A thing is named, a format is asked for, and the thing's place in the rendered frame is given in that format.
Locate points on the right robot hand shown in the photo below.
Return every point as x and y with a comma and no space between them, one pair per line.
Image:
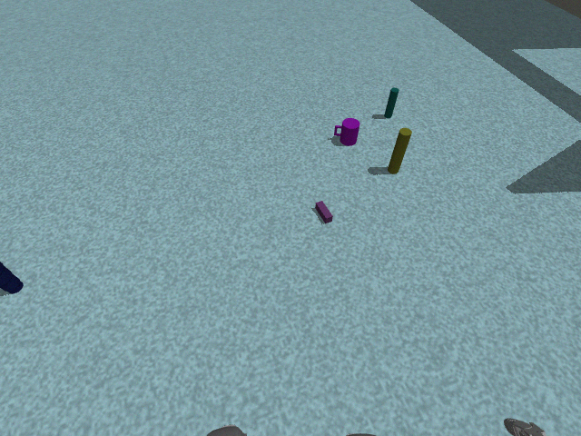
520,428

